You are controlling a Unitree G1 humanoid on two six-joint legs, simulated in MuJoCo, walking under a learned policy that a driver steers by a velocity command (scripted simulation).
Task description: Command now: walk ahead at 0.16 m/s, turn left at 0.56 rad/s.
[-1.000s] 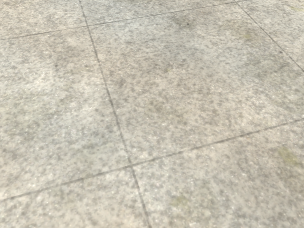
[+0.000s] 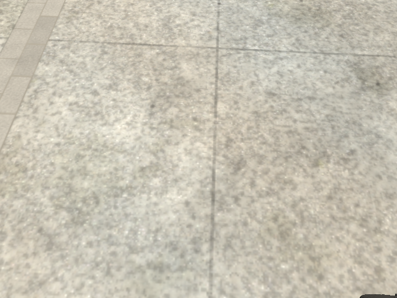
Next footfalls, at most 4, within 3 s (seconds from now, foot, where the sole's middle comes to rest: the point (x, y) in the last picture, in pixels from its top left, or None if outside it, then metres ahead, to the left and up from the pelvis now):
0.40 right None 0.18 -0.15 -0.76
0.70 left None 0.07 0.10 -0.76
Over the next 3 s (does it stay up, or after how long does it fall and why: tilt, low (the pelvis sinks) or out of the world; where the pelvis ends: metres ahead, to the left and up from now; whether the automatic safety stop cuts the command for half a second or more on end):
stays up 0.24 -0.01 0.02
